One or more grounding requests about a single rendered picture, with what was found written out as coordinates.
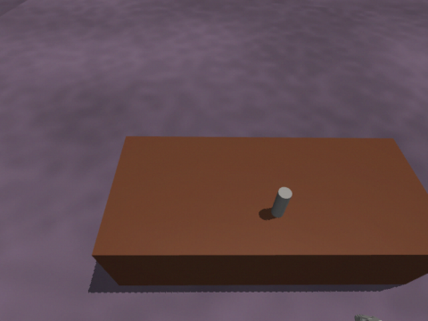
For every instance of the can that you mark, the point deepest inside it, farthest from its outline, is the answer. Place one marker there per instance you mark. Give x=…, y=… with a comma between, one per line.
x=281, y=202

